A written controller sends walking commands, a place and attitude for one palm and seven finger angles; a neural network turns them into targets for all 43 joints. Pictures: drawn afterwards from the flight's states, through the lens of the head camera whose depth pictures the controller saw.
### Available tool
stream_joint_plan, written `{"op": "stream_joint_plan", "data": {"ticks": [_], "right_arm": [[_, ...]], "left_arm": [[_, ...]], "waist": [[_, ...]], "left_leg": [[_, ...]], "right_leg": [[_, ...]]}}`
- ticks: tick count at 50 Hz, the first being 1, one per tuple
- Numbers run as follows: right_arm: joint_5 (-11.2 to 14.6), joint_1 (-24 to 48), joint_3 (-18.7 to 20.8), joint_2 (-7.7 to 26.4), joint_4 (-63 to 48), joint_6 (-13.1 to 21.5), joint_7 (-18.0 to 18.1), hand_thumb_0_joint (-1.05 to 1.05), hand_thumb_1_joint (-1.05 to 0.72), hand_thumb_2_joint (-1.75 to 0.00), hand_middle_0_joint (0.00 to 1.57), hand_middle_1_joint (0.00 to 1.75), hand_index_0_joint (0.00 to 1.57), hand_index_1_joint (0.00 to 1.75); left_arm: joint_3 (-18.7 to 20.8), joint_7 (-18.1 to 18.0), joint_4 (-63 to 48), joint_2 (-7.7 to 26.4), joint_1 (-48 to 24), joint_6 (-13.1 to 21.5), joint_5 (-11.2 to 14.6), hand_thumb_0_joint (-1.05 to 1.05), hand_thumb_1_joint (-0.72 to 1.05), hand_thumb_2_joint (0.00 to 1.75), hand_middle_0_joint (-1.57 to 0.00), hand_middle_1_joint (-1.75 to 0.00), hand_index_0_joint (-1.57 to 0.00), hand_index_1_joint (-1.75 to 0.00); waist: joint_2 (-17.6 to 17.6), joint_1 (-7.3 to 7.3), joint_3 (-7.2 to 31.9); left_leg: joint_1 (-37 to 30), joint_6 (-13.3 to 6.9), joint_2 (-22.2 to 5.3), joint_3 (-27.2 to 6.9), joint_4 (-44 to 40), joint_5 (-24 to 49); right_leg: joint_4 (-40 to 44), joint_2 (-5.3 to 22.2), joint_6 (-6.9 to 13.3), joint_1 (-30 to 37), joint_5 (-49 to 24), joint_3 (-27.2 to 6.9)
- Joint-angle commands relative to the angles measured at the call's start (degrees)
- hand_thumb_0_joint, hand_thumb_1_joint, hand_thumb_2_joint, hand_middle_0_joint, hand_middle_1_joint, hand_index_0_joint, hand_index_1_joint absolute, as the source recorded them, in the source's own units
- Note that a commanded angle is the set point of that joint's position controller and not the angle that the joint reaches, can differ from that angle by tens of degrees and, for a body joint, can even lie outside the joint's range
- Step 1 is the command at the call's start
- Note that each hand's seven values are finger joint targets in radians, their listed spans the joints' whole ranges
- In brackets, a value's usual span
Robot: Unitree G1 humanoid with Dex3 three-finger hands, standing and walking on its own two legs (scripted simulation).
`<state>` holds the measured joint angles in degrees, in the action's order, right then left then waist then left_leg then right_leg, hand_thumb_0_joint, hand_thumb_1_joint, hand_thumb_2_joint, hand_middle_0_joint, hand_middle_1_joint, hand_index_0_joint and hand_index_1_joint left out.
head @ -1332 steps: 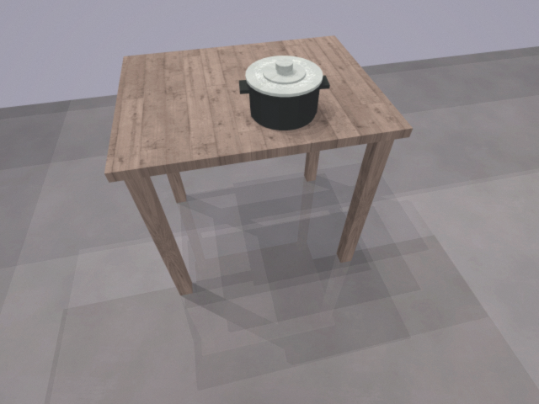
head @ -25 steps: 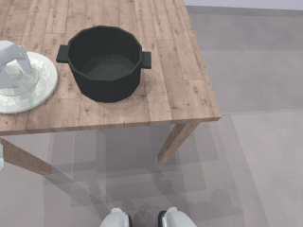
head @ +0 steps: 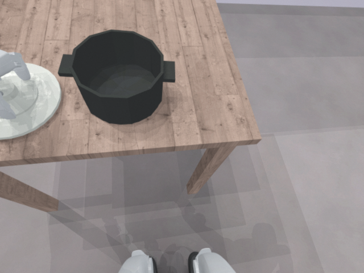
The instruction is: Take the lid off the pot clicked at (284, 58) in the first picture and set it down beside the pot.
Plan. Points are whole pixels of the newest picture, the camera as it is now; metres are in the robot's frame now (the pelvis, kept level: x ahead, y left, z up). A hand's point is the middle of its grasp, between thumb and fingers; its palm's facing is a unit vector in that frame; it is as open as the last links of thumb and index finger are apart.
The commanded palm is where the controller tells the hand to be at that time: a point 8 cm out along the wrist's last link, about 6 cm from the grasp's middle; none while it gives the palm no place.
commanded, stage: raise the empty hand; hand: left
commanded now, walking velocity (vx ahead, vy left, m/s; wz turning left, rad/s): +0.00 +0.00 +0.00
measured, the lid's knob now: (4, 90) +0.51 +0.34 +0.03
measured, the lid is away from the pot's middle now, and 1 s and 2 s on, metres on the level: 0.24 0.24 0.24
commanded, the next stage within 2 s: draw the hand back to the body in 1.40 s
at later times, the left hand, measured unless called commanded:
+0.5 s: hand out of the picture +0.49 +0.34 +0.08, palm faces -0.45 -0.12 -0.89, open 10.9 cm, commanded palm +0.53 +0.32 +0.14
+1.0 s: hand out of the picture +0.49 +0.34 +0.13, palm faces -0.42 -0.12 -0.90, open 10.9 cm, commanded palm +0.52 +0.33 +0.20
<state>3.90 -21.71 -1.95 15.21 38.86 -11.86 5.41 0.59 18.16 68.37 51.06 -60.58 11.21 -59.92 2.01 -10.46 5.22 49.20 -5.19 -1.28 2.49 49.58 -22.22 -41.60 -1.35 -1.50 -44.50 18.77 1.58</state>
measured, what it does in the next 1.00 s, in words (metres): stands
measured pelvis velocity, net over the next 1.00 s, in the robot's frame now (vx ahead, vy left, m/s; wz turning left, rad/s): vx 0.02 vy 0.01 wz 0.02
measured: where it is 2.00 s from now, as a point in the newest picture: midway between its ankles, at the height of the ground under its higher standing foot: outside the picture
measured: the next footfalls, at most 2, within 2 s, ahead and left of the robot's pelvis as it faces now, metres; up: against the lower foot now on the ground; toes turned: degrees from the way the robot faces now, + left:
none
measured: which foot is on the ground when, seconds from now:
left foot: down 0.00-1.00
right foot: down 0.00-1.00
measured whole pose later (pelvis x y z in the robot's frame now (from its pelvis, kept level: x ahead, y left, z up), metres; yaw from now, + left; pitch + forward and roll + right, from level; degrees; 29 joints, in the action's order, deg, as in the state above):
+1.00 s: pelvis +0.02 +0.01 +0.02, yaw +1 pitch +17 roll -4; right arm 4.8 -21.0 -0.9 15.7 39.5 -10.6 4.9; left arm -1.6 23.1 65.1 49.9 -62.7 8.8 -57.4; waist 1.8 -8.2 4.9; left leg 37.5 -5.7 0.4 2.9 39.8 -19.6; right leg -31.5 -0.2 -1.5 -32.6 15.9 0.9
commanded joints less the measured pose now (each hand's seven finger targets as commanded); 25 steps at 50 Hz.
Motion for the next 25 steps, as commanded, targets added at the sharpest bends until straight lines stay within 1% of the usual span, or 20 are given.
{"op": "stream_joint_plan", "data": {"ticks": [1,2,3,4,5,6,7,8,9,12,14,16,17,19,20,21,22,23,24,25], "right_arm": [[-0.33,-10.14,3.87,12.38,-1.56,0.04,1.11,0.0,-0.9,-0.9,0.2,0.3,0.2,0.3],[-0.33,-10.17,3.88,12.25,-1.59,0.18,1.14,0.0,-0.9,-0.9,0.2,0.3,0.2,0.3],[-0.26,-10.18,3.78,12.21,-1.74,0.27,1.28,0.0,-0.9,-0.9,0.2,0.3,0.2,0.3],[-0.44,-10.62,3.9,12.23,-1.64,0.18,1.28,0.0,-0.9,-0.9,0.2,0.3,0.2,0.3],[-0.36,-10.57,3.88,12.19,-1.81,0.13,1.33,0.0,-0.9,-0.9,0.2,0.3,0.2,0.3],[-0.36,-10.18,3.82,12.27,-1.63,0.09,1.3,0.0,-0.9,-0.9,0.2,0.3,0.2,0.3],[-0.28,-10.25,3.91,12.3,-1.67,0.07,1.36,0.0,-0.9,-0.9,0.2,0.3,0.2,0.3],[-0.19,-10.17,3.69,12.27,-1.77,0.24,1.56,0.0,-0.9,-0.9,0.2,0.3,0.2,0.3],[-0.18,-10.43,3.77,12.33,-1.55,0.25,1.48,0.0,-0.9,-0.9,0.2,0.3,0.2,0.3],[-0.24,-10.33,3.93,12.22,-1.6,0.42,1.63,0.0,-0.9,-0.9,0.2,0.3,0.2,0.3],[-0.13,-10.38,3.93,12.11,-1.64,0.5,1.72,0.0,-0.9,-0.9,0.2,0.3,0.2,0.3],[0.02,-10.05,3.89,12.09,-1.24,0.6,1.47,0.0,-0.9,-0.9,0.2,0.3,0.2,0.3],[0.09,-10.24,3.94,12.23,-1.17,0.63,1.46,0.0,-0.9,-0.9,0.2,0.3,0.2,0.3],[-0.03,-10.17,4.06,12.27,-1.21,0.61,1.44,0.0,-0.9,-0.9,0.2,0.3,0.2,0.3],[-0.23,-10.35,4.43,11.87,-1.24,0.71,1.29,0.0,-0.9,-0.9,0.2,0.3,0.2,0.3],[-0.15,-10.24,4.41,11.71,-1.13,0.81,1.14,0.0,-0.9,-0.9,0.2,0.3,0.2,0.3],[-0.22,-10.33,4.42,11.99,-0.92,0.77,1.07,0.0,-0.9,-0.9,0.2,0.3,0.2,0.3],[0.2,-10.07,4.13,11.94,-1.35,0.77,1.24,0.0,-0.9,-0.9,0.2,0.3,0.2,0.3],[0.13,-9.79,4.24,12.26,-1.12,0.6,1.05,0.0,-0.9,-0.9,0.2,0.3,0.2,0.3],[0.12,-9.88,4.34,12.02,-1.03,0.56,0.91,0.0,-0.9,-0.9,0.2,0.3,0.2,0.3]], "left_arm": [[2.93,-1.78,-8.19,16.38,-22.96,0.06,0.7,0.0,0.07,0.47,-0.29,-0.96,-0.29,-0.96],[2.54,-1.76,-8.85,15.98,-23.82,-0.1,0.95,0.0,0.07,0.47,-0.29,-0.96,-0.29,-0.96],[3.06,-1.63,-10.36,16.12,-23.88,0.42,1.12,0.0,0.07,0.47,-0.29,-0.96,-0.29,-0.96],[4.09,-1.72,-10.5,17.61,-23.38,0.41,0.79,0.0,0.07,0.47,-0.29,-0.96,-0.29,-0.96],[4.47,-1.78,-8.48,18.02,-21.78,0.37,0.51,0.0,0.07,0.47,-0.29,-0.96,-0.29,-0.96],[2.63,-1.57,-9.03,16.25,-23.36,0.03,0.76,0.0,0.07,0.47,-0.29,-0.96,-0.29,-0.96],[3.34,-1.64,-9.31,17.34,-23.85,-0.07,0.73,0.0,0.07,0.47,-0.29,-0.96,-0.29,-0.96],[3.26,-1.46,-11.08,17.28,-25.14,0.34,1.13,0.0,0.07,0.47,-0.29,-0.96,-0.29,-0.96],[4.0,-1.52,-11.47,18.72,-25.49,0.33,0.84,0.0,0.07,0.47,-0.29,-0.96,-0.29,-0.96],[4.53,-1.47,-12.98,19.6,-26.67,0.15,0.8,0.0,0.07,0.47,-0.29,-0.96,-0.29,-0.96],[5.42,-1.23,-13.7,20.17,-26.09,0.38,1.27,0.0,0.07,0.47,-0.29,-0.96,-0.29,-0.96],[3.09,-0.79,-10.7,17.26,-25.22,-0.36,1.45,0.0,0.07,0.47,-0.29,-0.96,-0.29,-0.96],[3.02,-0.65,-10.57,17.21,-25.56,-0.64,1.55,0.0,0.07,0.47,-0.29,-0.96,-0.29,-0.96],[4.15,-0.44,-14.95,18.97,-28.11,-0.2,1.45,0.0,0.07,0.47,-0.29,-0.96,-0.29,-0.96],[4.24,-0.43,-15.92,18.27,-27.92,-0.19,1.16,0.0,0.07,0.47,-0.29,-0.96,-0.29,-0.96],[3.09,-0.2,-13.05,16.13,-25.84,-0.51,1.38,0.0,0.07,0.47,-0.29,-0.96,-0.29,-0.96],[3.75,-0.02,-12.12,16.79,-25.3,-0.7,1.78,0.0,0.07,0.47,-0.29,-0.96,-0.29,-0.96],[3.72,0.37,-11.38,16.59,-24.34,-0.46,2.41,0.0,0.07,0.47,-0.29,-0.96,-0.29,-0.96],[3.2,0.46,-12.07,16.64,-25.43,-0.83,2.31,0.0,0.07,0.47,-0.29,-0.96,-0.29,-0.96],[1.3,0.61,-11.3,14.26,-26.05,-1.21,2.05,0.0,0.07,0.47,-0.29,-0.96,-0.29,-0.96]], "waist": [[8.79,-0.41,24.36],[8.56,-0.46,24.45],[9.95,0.07,26.02],[10.34,0.27,27.93],[8.94,0.05,26.86],[9.32,-0.48,25.87],[8.43,-0.42,25.79],[10.05,-0.18,26.93],[11.48,0.06,27.6],[12.01,0.04,28.96],[13.13,0.5,30.21],[11.77,-0.15,26.42],[10.04,-0.23,25.79],[14.65,0.82,29.55],[15.69,0.93,30.79],[14.46,0.64,28.43],[10.72,0.48,27.2],[9.68,0.91,26.85],[10.71,0.84,26.89],[10.93,0.41,25.42]], "left_leg": [[-30.17,1.67,0.12,-5.09,-3.79,27.71],[-29.29,1.4,0.3,-4.69,-3.91,27.22],[-30.93,1.56,0.1,-5.01,-3.85,30.24],[-32.31,1.76,0.09,-5.11,-3.57,32.16],[-31.28,1.69,0.24,-4.98,-3.09,31.65],[-30.44,1.64,0.28,-4.72,-3.4,30.3],[-29.81,1.44,0.28,-4.53,-3.53,28.39],[-31.08,1.39,0.18,-4.63,-3.83,29.95],[-32.73,1.78,0.03,-5.02,-3.91,31.25],[-33.48,1.71,0.1,-4.85,-4.02,31.4],[-36.53,2.19,-0.2,-5.3,-4.27,35.87],[-34.77,2.05,-0.14,-4.99,-4.5,33.59],[-33.97,1.8,-0.15,-5.11,-4.97,32.17],[-38.58,2.69,-0.5,-5.64,-5.54,37.44],[-41.01,3.04,-0.63,-6.13,-5.21,40.21],[-40.31,3.17,-0.53,-6.0,-5.15,40.46],[-38.52,2.61,-0.62,-5.81,-5.53,38.54],[-37.36,2.33,-0.29,-5.5,-5.86,39.23],[-37.72,2.5,-0.29,-5.4,-6.47,38.33],[-37.57,2.44,-0.19,-5.46,-6.66,37.4]], "right_leg": [[3.39,-4.21,3.6,-1.66,-8.21,2.61],[3.46,-4.1,3.63,-0.32,-9.28,2.49],[3.09,-4.0,3.74,-0.27,-10.12,2.71],[2.95,-4.22,3.64,0.27,-10.78,2.48],[2.88,-4.23,3.55,-0.22,-10.69,2.57],[3.1,-4.2,3.53,-0.41,-10.55,2.48],[3.31,-4.1,3.44,0.35,-10.16,2.38],[3.33,-4.01,3.53,0.65,-10.75,2.42],[3.34,-4.16,3.61,0.31,-10.52,2.41],[3.9,-4.04,3.5,1.51,-11.39,2.16],[4.2,-4.14,3.47,1.77,-12.4,2.38],[4.79,-4.18,3.41,0.54,-11.43,2.57],[5.1,-4.11,3.37,1.11,-11.17,2.62],[5.23,-4.12,3.59,1.77,-12.3,2.52],[5.51,-4.15,3.63,1.19,-12.79,2.67],[5.8,-4.27,3.64,0.51,-12.55,2.89],[6.17,-4.25,3.37,1.75,-12.85,2.91],[6.29,-4.13,3.4,3.21,-13.85,2.81],[6.53,-4.13,3.41,3.29,-13.56,2.62],[6.87,-4.18,3.5,2.21,-12.89,2.74]]}}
